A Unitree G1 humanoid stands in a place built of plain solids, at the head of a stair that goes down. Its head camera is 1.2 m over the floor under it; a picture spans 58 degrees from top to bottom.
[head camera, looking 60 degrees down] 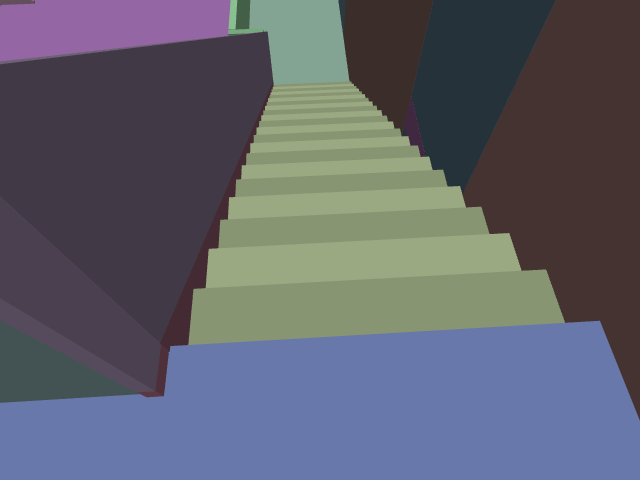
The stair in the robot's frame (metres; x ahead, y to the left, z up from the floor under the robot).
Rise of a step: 0.17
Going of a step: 0.25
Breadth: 1.24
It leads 3 degrees to the left of straight ahead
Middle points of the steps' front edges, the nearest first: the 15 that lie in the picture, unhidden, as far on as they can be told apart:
0.39 -0.19 0.00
0.63 -0.18 -0.16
0.88 -0.17 -0.33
1.13 -0.15 -0.50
1.37 -0.14 -0.66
1.62 -0.12 -0.83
1.87 -0.11 -0.99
2.11 -0.09 -1.16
2.36 -0.08 -1.32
2.61 -0.06 -1.49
2.85 -0.05 -1.66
3.10 -0.03 -1.82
3.35 -0.02 -1.99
3.59 0.00 -2.15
3.84 0.01 -2.32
